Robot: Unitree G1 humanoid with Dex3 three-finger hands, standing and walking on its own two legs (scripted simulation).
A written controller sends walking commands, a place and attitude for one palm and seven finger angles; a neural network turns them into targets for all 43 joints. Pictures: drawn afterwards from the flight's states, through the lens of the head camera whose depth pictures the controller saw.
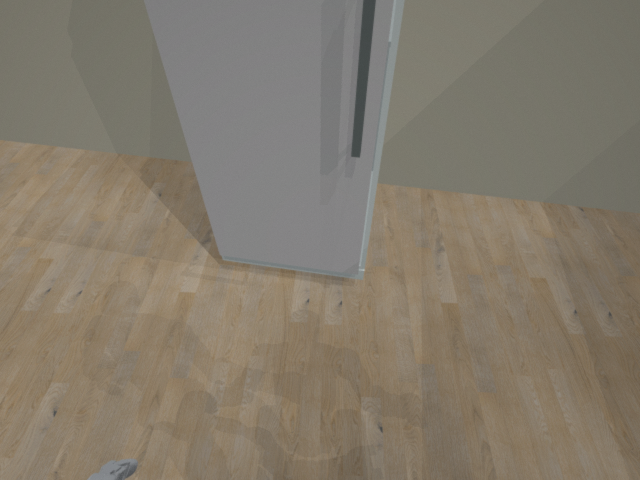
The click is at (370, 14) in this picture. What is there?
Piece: fridge door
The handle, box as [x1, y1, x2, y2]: [351, 0, 375, 157]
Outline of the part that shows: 375,0 363,0 351,156 358,157 361,143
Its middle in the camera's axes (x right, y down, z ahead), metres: +0.09 -0.37 +0.82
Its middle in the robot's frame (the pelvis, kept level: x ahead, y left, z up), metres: +0.88 -0.04 +0.11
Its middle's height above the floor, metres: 0.89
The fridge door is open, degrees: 0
